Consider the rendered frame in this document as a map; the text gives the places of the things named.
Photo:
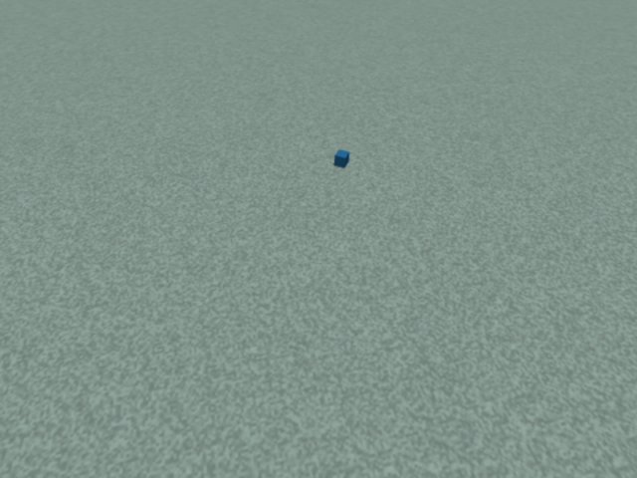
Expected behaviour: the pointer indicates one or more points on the cube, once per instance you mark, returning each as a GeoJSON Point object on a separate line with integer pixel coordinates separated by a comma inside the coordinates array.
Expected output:
{"type": "Point", "coordinates": [341, 158]}

